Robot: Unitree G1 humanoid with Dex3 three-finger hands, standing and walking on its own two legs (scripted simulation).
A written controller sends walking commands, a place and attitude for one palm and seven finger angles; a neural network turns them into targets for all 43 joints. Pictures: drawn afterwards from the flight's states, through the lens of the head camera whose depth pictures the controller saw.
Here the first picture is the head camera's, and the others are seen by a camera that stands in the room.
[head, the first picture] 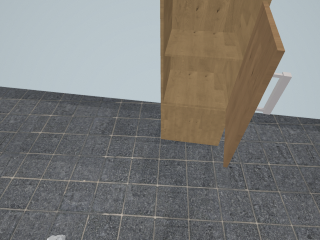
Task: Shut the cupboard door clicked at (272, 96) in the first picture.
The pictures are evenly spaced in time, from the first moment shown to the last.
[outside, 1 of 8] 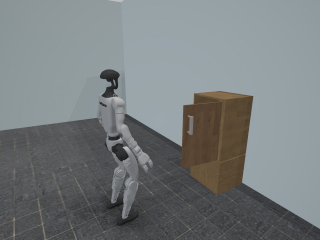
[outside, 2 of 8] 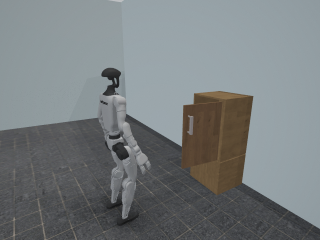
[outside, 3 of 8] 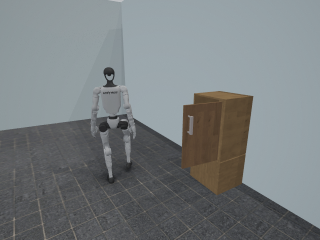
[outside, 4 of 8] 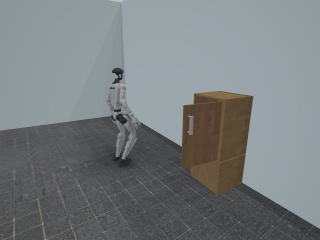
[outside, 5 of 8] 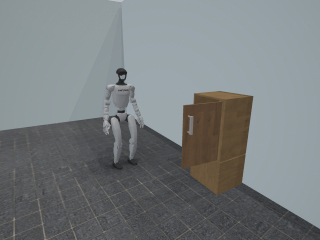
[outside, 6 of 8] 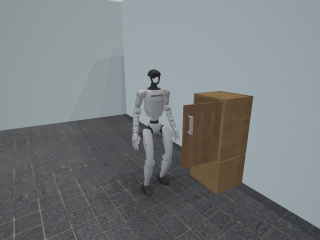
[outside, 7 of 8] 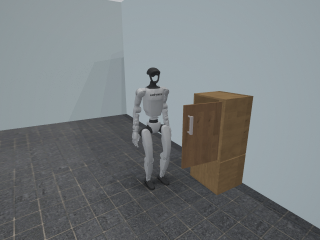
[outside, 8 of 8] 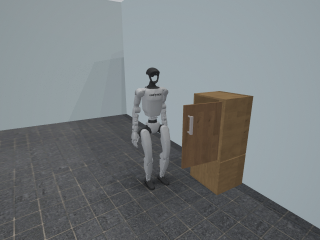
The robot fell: no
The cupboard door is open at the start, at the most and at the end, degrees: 84 84 84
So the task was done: no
